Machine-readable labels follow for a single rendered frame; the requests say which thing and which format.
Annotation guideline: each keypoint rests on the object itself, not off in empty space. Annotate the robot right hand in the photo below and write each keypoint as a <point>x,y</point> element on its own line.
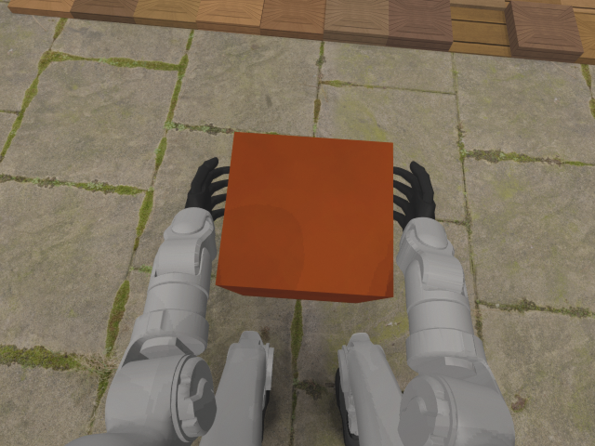
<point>420,196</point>

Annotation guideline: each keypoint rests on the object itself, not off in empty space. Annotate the left robot upper arm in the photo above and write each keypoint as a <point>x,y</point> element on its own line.
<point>166,401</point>

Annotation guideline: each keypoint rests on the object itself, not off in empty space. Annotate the right robot shin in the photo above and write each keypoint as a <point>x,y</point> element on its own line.
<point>349,402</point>

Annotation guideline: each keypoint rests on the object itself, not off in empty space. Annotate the robot left hand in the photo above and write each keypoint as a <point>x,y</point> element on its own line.
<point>202,188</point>

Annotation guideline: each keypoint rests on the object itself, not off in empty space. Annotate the carton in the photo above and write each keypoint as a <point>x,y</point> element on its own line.
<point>308,218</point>

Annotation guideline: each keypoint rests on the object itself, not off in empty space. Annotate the robot left forearm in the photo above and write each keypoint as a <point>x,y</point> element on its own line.
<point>173,321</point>

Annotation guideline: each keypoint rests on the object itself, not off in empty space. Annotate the robot right forearm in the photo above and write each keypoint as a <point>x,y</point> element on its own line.
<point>441,336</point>

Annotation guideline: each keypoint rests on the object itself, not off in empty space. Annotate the robot right thigh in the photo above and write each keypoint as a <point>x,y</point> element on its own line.
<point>366,375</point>

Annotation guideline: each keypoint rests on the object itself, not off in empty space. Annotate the right robot upper arm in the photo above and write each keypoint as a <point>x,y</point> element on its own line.
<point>440,410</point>

